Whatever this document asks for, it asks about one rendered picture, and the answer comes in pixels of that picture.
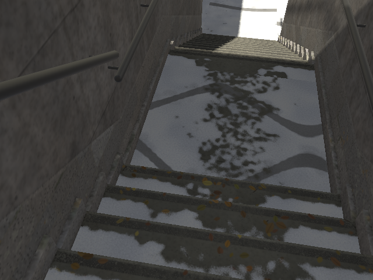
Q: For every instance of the stairs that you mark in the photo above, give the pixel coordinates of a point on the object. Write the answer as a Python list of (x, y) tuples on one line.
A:
[(241, 47), (158, 224)]

